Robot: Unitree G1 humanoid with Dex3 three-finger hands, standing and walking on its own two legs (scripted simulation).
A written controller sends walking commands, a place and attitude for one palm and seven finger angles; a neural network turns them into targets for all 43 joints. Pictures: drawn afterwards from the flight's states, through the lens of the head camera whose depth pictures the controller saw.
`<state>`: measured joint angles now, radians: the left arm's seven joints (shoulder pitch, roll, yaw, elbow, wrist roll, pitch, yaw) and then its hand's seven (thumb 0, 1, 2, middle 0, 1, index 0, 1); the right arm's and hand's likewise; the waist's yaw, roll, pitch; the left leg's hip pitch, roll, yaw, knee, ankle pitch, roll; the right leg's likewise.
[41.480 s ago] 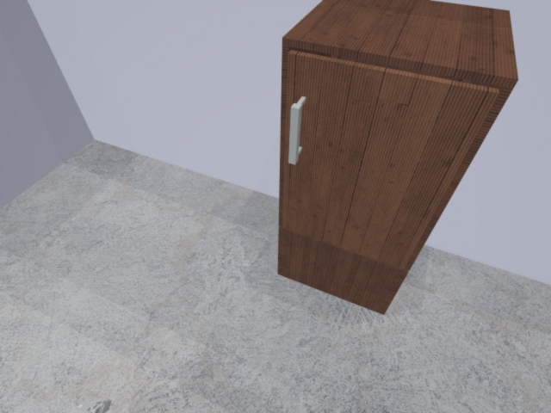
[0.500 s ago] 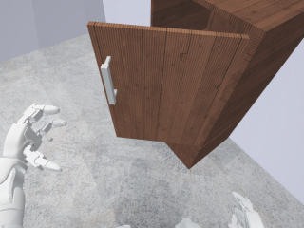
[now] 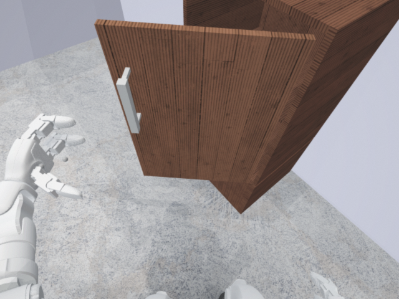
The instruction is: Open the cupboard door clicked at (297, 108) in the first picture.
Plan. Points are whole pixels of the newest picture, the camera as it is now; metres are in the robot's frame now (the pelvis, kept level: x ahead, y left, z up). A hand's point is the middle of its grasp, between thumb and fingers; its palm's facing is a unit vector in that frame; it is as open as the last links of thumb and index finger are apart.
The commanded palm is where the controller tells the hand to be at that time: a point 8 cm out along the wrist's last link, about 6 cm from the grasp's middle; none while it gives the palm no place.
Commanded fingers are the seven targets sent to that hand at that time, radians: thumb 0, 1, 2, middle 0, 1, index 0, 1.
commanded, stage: move the hooked fingers beside the handle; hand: left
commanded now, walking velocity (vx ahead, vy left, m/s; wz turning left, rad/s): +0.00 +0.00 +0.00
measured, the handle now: (131, 102) +0.53 +0.18 +0.05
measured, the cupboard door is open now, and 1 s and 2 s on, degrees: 47 47 47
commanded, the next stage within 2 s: slide the fingers in behind the handle in 1.76 s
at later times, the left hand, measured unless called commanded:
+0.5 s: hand (80, 131) +0.42 +0.26 +0.07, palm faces -0.04 -1.00 -0.01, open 14.0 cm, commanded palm +0.40 +0.31 +0.06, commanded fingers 0.00 -0.50 0.30 -0.30 -1.20 -0.30 -1.20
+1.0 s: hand (92, 111) +0.48 +0.25 +0.07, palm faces -0.05 -1.00 -0.02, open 14.0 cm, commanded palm +0.46 +0.30 +0.06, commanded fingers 0.00 -0.50 0.30 -0.30 -1.20 -0.30 -1.20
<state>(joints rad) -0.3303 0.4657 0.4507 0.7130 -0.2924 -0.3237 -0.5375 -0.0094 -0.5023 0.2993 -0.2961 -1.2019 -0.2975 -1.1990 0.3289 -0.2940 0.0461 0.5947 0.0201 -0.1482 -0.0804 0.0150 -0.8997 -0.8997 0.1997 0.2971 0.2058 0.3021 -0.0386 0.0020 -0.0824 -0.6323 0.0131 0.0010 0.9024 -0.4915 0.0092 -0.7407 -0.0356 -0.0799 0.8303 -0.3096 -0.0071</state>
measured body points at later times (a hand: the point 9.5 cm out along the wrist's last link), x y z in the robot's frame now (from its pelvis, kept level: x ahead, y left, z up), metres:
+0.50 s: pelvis +0.00 +0.00 -0.01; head +0.10 +0.01 +0.43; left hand +0.42 +0.31 +0.07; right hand +0.06 -0.27 -0.11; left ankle -0.03 +0.11 -0.69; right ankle +0.05 -0.12 -0.69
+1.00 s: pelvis +0.00 +0.01 -0.02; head +0.13 +0.03 +0.41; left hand +0.48 +0.31 +0.07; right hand +0.02 -0.27 -0.12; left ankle -0.03 +0.11 -0.69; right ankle +0.05 -0.12 -0.69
